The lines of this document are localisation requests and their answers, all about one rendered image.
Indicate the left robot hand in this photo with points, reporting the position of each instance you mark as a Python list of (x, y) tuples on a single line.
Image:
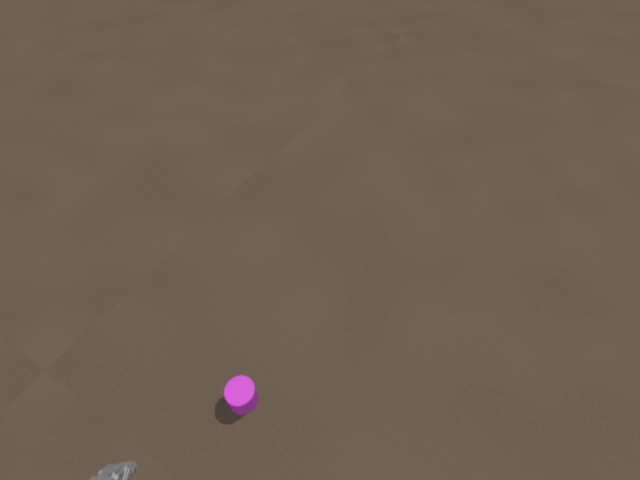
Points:
[(120, 471)]

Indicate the can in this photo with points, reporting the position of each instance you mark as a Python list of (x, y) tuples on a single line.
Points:
[(241, 395)]

